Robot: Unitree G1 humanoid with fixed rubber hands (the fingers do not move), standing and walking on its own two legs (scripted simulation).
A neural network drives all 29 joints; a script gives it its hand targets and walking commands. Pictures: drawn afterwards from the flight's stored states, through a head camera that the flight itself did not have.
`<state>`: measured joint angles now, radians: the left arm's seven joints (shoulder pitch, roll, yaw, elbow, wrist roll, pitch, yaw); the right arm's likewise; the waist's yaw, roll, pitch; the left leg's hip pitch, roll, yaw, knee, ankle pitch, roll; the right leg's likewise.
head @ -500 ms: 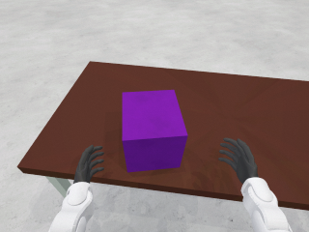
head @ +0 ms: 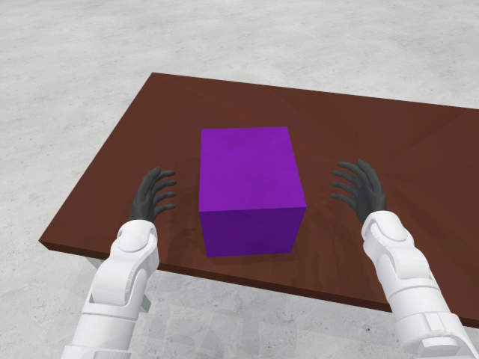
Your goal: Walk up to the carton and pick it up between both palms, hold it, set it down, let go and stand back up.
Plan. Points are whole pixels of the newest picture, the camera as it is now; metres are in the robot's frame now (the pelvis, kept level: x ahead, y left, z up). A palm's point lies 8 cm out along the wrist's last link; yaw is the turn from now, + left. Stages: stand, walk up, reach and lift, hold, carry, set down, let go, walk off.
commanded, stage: reach and lift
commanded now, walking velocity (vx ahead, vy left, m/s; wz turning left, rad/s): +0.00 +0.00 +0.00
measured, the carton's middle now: (246, 192) +0.44 +0.06 -0.02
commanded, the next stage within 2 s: none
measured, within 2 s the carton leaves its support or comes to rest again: neither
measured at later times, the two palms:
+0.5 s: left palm (152, 181) +0.36 +0.20 +0.10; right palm (353, 160) +0.46 -0.13 +0.09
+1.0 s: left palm (151, 172) +0.40 +0.23 +0.07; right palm (337, 146) +0.50 -0.11 +0.08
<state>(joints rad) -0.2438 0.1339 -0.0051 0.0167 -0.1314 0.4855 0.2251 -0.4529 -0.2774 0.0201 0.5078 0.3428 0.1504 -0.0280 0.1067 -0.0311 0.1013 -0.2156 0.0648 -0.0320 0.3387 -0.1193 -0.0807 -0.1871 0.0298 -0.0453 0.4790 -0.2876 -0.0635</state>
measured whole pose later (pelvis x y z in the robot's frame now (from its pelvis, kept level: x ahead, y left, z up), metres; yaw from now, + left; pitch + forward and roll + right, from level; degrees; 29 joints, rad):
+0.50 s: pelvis +0.00 +0.01 +0.00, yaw +0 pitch +5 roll +1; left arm -0.46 0.13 0.00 0.03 -0.13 0.57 0.22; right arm -0.77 -0.33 0.04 0.66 0.37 0.19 -0.06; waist 0.13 0.00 0.10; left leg -0.32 0.08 -0.03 0.36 -0.12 -0.09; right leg -0.27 0.04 -0.04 0.44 -0.25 -0.05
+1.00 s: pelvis +0.01 +0.02 +0.00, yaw -1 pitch +16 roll -1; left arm -0.62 0.13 0.03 0.35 -0.06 0.34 0.21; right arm -0.98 -0.33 0.04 0.95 0.35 0.07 -0.04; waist 0.16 -0.01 -0.02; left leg -0.56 0.09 -0.03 0.40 -0.12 -0.09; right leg -0.49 0.05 -0.04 0.44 -0.22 -0.05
